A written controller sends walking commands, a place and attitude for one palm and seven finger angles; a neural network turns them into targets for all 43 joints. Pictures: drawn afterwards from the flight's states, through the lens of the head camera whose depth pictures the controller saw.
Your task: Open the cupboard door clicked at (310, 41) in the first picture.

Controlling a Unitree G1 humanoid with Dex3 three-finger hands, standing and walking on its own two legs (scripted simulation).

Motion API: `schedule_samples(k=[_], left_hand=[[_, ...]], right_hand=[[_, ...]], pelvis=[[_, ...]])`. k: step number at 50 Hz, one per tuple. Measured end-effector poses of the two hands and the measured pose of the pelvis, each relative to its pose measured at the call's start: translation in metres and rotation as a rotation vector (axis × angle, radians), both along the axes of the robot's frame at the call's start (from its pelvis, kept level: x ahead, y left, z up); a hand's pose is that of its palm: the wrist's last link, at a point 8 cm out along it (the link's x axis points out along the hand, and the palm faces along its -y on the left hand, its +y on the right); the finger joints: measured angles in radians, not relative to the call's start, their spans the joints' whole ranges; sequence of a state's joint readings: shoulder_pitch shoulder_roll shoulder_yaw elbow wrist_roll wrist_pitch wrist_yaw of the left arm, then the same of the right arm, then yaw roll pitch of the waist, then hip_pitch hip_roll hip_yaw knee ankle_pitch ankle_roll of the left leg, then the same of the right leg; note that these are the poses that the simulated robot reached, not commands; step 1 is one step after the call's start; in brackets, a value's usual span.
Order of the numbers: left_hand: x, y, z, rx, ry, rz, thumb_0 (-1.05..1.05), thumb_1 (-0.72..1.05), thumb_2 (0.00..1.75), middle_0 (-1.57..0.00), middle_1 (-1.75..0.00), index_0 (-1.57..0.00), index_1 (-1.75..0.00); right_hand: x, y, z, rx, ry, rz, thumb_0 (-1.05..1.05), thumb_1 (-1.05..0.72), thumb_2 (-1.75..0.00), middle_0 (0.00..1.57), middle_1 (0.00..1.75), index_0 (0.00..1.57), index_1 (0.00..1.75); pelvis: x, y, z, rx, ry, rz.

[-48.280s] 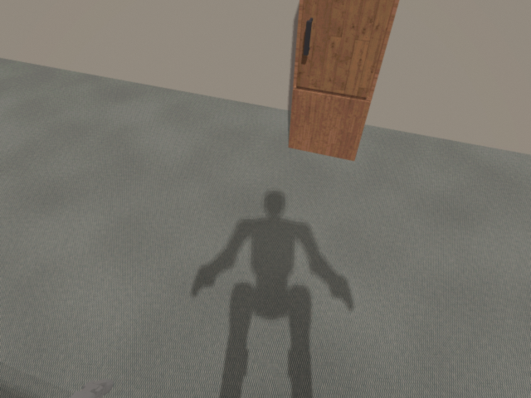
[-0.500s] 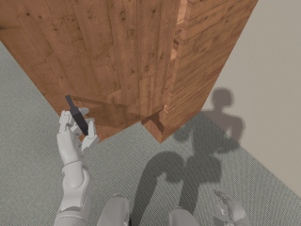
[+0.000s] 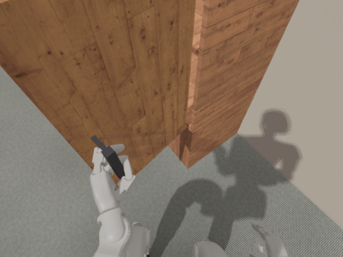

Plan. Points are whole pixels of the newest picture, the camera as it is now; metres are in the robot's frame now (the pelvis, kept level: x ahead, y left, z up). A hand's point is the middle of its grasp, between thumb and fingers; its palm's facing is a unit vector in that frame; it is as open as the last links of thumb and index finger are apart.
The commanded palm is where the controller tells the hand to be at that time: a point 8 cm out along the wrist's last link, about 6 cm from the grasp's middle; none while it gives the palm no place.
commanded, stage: open thumb and fingers to let go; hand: left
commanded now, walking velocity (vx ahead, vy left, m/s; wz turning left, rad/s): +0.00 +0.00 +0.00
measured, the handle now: (110, 159) +0.33 +0.16 +0.02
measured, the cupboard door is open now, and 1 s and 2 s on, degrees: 100 100 100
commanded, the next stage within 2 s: slide the hand sideways off the handle in 0.74 s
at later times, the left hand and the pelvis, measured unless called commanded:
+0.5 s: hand (124, 175) +0.29 +0.12 +0.02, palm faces +0.36 -0.93 +0.02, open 13.3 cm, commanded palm +0.25 +0.16 +0.02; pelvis -0.01 +0.02 +0.00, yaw +0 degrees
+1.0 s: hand (122, 188) +0.27 +0.12 +0.02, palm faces -0.06 -0.99 -0.12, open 16.2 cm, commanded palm +0.24 +0.16 +0.02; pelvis -0.02 +0.04 -0.01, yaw -1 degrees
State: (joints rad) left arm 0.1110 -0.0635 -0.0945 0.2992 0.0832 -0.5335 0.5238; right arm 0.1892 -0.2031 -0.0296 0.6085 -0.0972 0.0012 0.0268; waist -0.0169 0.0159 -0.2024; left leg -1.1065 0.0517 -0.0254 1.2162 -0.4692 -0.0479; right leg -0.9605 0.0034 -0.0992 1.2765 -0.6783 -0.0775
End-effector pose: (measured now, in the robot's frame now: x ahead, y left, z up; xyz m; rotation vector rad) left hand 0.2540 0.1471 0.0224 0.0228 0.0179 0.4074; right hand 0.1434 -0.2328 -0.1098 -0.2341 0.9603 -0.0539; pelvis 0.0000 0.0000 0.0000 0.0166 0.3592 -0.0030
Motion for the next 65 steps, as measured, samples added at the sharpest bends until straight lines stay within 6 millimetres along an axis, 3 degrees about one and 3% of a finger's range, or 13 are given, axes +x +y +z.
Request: schedule_samples(k=[7, 21, 27, 41, 44, 49, 52, 58, 65], left_hand=[[0.009, 0.007, -0.002, 0.001, 0.0, -0.01, 0.01, 0.57, 0.75, -0.35, -1.31, -0.35, -1.31], [0.002, 0.014, -0.002, -0.026, -0.021, -0.033, 0.0, -0.22, 0.42, -0.32, -1.22, -0.33, -1.22], [0.002, 0.014, -0.002, -0.039, -0.029, -0.048, 0.0, -0.41, 0.34, -0.29, -1.09, -0.3, -1.09], [-0.001, 0.005, 0.0, -0.036, -0.015, -0.093, -0.01, -0.5, 0.3, -0.24, -0.54, -0.25, -0.54], [-0.002, 0.007, -0.001, -0.019, -0.017, -0.114, -0.01, -0.5, 0.3, -0.26, -0.51, -0.27, -0.49], [-0.003, 0.026, -0.002, 0.095, -0.034, -0.417, -0.01, -0.5, 0.3, -0.22, -0.42, -0.17, -0.4], [-0.004, 0.033, 0.001, 0.058, -0.021, -0.536, -0.01, -0.5, 0.3, -0.2, -0.37, -0.13, -0.36], [-0.012, 0.03, 0.005, -0.117, -0.006, -0.471, -0.01, -0.51, 0.3, -0.13, -0.32, -0.13, -0.32], [-0.024, 0.029, -0.001, -0.038, -0.039, -0.485, -0.01, -0.5, 0.3, -0.1, -0.31, -0.13, -0.3]], right_hand=[[0.003, -0.001, -0.007, 0.01, 0.002, -0.01, 0.01, -0.91, -0.9, 0.2, 0.3, 0.2, 0.3], [0.004, 0.016, 0.001, 0.005, -0.009, 0.001, 0.01, -0.91, -0.9, 0.2, 0.3, 0.21, 0.3], [0.004, 0.026, 0.003, -0.003, -0.013, 0.004, 0.01, -0.91, -0.9, 0.2, 0.3, 0.2, 0.3], [0.001, 0.057, 0.01, 0.013, -0.04, 0.021, 0.01, -0.91, -0.9, 0.2, 0.3, 0.21, 0.3], [0.001, 0.06, 0.01, 0.016, -0.044, 0.025, 0.01, -0.91, -0.9, 0.2, 0.3, 0.21, 0.3], [-0.005, 0.057, 0.008, 0.012, -0.043, 0.009, 0.01, -0.91, -0.9, 0.21, 0.3, 0.21, 0.3], [-0.01, 0.053, 0.009, 0.012, -0.051, -0.022, 0.01, -0.91, -0.9, 0.21, 0.3, 0.21, 0.3], [-0.012, 0.051, 0.019, 0.005, -0.07, -0.048, 0.01, -0.91, -0.9, 0.2, 0.3, 0.21, 0.3], [0.0, 0.051, 0.017, -0.003, -0.09, -0.016, 0.01, -0.91, -0.9, 0.2, 0.3, 0.21, 0.3]], pelvis=[[-0.003, -0.003, -0.003, 0.008, 0.002, 0.002], [-0.005, 0.011, 0.0, -0.009, -0.005, -0.001], [-0.009, 0.021, -0.001, -0.024, -0.008, -0.002], [-0.015, 0.038, -0.001, -0.046, -0.021, -0.006], [-0.018, 0.039, -0.002, -0.048, -0.022, -0.004], [-0.02, 0.042, -0.006, -0.052, -0.02, 0.001], [-0.021, 0.046, -0.006, -0.06, -0.033, 0.0], [-0.017, 0.053, 0.0, -0.054, -0.037, -0.016], [-0.015, 0.052, -0.01, -0.049, -0.011, -0.016]])
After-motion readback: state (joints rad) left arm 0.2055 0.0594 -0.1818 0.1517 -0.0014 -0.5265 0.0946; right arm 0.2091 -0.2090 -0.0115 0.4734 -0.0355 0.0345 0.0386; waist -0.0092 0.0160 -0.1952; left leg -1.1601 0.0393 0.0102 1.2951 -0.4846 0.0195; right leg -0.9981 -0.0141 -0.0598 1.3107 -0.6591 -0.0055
